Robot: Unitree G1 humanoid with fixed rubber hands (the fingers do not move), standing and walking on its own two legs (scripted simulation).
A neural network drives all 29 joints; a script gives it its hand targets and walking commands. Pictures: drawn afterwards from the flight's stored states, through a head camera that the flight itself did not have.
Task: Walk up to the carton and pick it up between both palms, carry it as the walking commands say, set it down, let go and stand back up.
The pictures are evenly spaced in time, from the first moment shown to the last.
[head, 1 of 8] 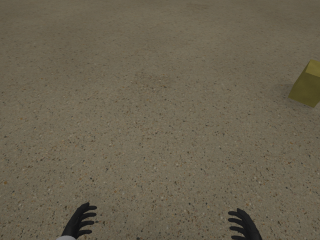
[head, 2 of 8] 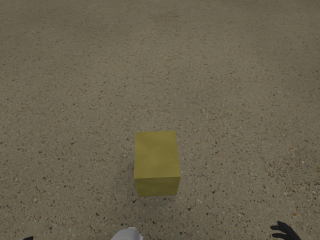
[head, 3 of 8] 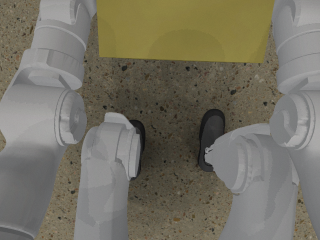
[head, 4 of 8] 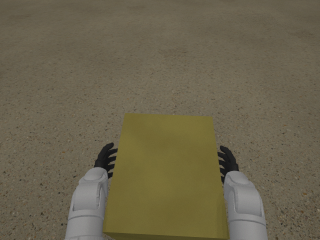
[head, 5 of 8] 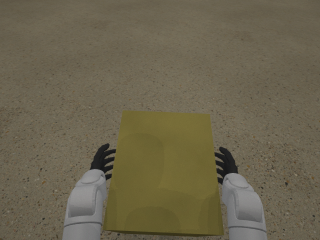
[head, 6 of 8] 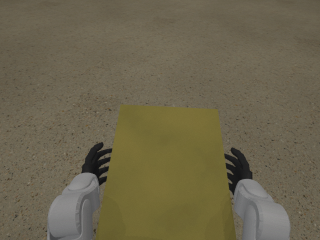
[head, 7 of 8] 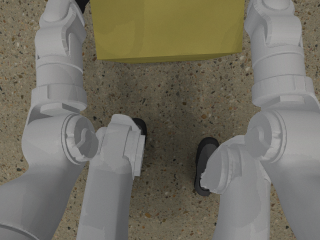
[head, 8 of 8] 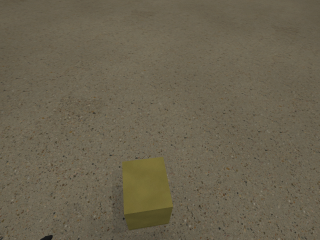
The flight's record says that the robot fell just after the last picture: no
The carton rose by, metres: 0.65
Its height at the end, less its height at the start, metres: +0.00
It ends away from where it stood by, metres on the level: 1.25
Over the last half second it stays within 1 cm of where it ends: yes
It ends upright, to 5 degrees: yes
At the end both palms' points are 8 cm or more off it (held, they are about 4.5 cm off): yes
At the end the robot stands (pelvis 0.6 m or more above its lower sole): yes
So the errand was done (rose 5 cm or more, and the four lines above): yes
